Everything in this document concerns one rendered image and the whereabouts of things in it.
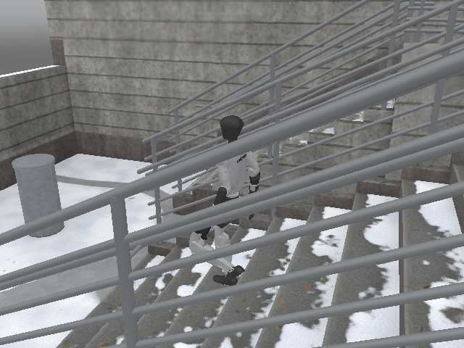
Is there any robot head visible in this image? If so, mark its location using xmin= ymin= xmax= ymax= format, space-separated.
xmin=220 ymin=115 xmax=244 ymax=143

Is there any left robot hand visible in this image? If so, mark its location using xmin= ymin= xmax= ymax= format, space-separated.
xmin=195 ymin=227 xmax=211 ymax=240

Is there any robot right shin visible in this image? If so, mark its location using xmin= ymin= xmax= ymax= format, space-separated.
xmin=214 ymin=233 xmax=232 ymax=276

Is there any robot right forearm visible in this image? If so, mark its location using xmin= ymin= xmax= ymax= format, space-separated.
xmin=248 ymin=172 xmax=260 ymax=194

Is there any left robot upper arm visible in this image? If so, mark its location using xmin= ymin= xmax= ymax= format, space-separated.
xmin=216 ymin=159 xmax=231 ymax=196

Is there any robot left forearm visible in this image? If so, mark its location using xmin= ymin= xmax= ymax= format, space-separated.
xmin=212 ymin=187 xmax=227 ymax=206

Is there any right robot upper arm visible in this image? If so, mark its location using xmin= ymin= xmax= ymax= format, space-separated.
xmin=246 ymin=151 xmax=260 ymax=177

